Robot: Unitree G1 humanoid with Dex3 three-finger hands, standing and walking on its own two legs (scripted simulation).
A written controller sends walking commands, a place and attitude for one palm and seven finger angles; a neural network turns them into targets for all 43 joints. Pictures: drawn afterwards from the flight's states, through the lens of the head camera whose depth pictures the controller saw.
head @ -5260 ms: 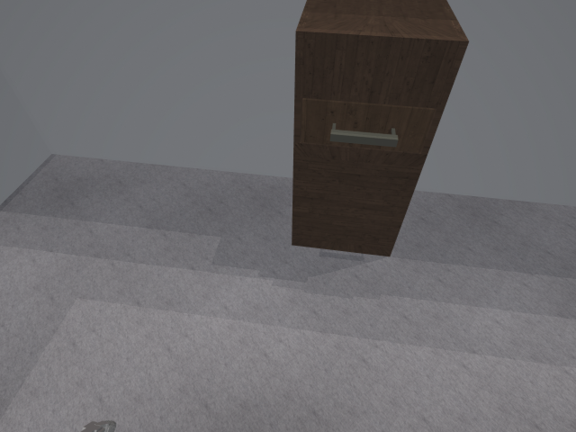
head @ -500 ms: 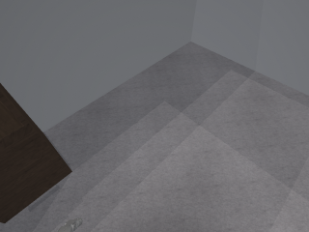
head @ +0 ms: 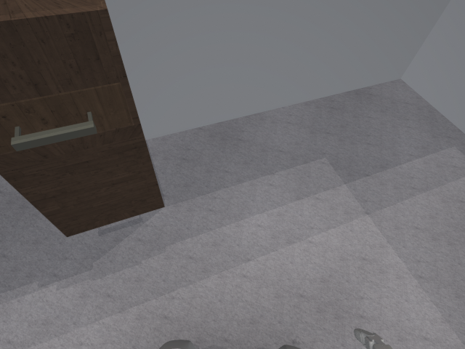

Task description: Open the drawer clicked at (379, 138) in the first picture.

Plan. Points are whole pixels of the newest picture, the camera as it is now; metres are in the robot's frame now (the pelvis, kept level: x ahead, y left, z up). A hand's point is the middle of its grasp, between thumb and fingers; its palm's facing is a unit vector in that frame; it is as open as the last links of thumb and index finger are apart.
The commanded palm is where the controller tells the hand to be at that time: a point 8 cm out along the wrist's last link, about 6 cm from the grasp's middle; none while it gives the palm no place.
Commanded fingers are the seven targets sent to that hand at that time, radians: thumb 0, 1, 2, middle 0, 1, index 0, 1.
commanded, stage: turn to face it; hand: left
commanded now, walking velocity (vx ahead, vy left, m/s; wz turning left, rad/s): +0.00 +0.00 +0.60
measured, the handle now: (55, 129) +0.61 +0.53 -0.11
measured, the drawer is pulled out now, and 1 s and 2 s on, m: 0.00 0.00 0.00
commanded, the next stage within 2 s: take the last steps up to it in 0.62 s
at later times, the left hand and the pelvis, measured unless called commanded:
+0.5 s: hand out of the picture +0.05 +0.17 -0.12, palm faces +0.30 -0.91 -0.28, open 7.3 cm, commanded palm none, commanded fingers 0.00 0.90 0.90 -0.20 -0.30 -0.20 -0.30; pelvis +0.01 -0.04 +0.02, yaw +18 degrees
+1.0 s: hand out of the picture -0.07 +0.19 -0.15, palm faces +0.46 -0.86 -0.20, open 7.4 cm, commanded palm none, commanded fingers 0.00 0.90 0.90 -0.20 -0.30 -0.20 -0.30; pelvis +0.01 +0.00 +0.02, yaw +26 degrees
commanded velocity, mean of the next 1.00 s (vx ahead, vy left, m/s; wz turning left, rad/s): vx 0.09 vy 0.01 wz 0.32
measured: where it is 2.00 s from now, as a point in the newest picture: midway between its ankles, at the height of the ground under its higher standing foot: (188, 328)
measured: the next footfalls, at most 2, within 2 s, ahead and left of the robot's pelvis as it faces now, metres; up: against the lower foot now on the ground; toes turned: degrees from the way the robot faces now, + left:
right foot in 0.34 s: +0.08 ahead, -0.14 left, +0.00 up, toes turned +10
left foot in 0.74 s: -0.01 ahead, +0.10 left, +0.00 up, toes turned +27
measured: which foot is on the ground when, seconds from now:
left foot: down 0.00-0.34, up 0.36-0.72, down 0.74-1.00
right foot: up 0.00-0.32, down 0.34-0.74, up 0.76-1.00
